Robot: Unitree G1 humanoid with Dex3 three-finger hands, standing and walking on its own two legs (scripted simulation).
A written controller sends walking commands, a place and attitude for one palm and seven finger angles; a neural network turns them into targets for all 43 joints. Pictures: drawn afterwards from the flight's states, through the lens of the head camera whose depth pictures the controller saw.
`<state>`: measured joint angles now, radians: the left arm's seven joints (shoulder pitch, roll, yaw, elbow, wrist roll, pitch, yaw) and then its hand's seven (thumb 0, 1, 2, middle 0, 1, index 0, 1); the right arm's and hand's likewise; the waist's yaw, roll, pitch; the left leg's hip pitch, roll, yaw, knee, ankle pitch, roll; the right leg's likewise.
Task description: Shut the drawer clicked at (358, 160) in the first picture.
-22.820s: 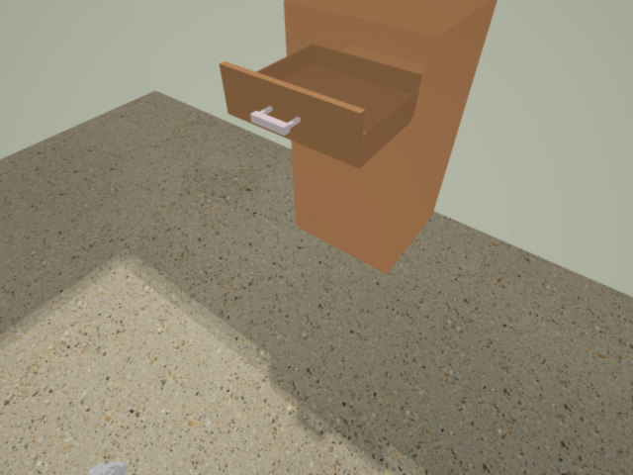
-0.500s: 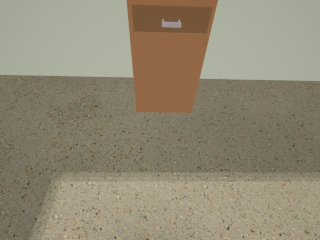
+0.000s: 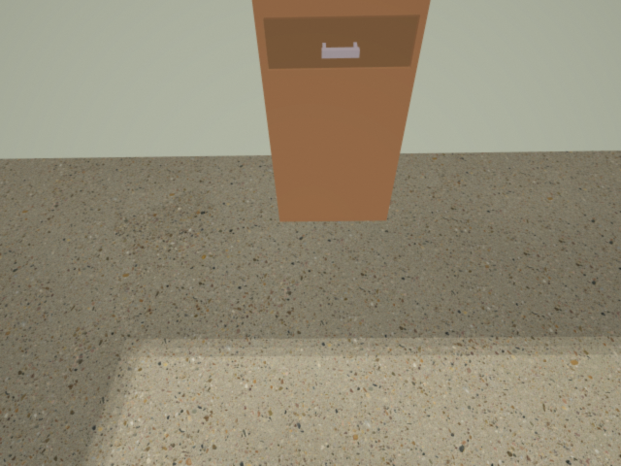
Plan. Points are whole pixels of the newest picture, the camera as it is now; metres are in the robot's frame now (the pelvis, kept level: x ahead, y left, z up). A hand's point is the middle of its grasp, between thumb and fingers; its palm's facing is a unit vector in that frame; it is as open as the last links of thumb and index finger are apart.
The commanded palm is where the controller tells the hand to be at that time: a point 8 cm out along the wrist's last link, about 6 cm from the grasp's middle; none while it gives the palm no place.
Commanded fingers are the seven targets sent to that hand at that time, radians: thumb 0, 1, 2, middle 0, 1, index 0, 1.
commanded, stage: let the arm hang, fingers relaxed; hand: left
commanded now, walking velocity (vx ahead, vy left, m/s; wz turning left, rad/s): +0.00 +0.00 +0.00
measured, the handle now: (340, 49) +1.16 -0.01 +0.00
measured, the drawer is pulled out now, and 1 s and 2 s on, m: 0.00 0.00 0.00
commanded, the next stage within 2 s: look to check the result in 0.30 s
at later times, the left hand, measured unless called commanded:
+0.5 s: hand out of the picture +0.13 +0.22 -0.15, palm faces -0.04 -0.94 -0.33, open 7.4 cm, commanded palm none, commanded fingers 0.00 0.90 0.90 -0.20 -0.30 -0.20 -0.30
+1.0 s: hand out of the picture +0.13 +0.21 -0.15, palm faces -0.03 -0.94 -0.34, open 7.4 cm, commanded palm none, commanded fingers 0.00 0.90 0.90 -0.20 -0.30 -0.20 -0.30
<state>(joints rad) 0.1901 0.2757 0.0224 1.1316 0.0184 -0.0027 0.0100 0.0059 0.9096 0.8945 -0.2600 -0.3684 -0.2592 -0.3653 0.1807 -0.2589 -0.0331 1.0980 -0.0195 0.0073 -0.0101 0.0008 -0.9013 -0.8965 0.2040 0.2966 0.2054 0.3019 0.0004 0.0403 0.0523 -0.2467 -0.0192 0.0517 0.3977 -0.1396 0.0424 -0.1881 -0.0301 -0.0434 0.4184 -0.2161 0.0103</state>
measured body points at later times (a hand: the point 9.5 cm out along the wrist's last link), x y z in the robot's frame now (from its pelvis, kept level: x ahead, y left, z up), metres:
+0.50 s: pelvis +0.03 -0.02 +0.01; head +0.06 -0.03 +0.45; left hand +0.13 +0.27 -0.13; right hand +0.11 -0.31 -0.14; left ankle +0.05 +0.09 -0.74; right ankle +0.01 -0.13 -0.74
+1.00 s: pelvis +0.05 -0.03 +0.01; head +0.07 -0.04 +0.46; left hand +0.14 +0.25 -0.13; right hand +0.13 -0.32 -0.14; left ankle +0.05 +0.09 -0.74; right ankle +0.01 -0.13 -0.74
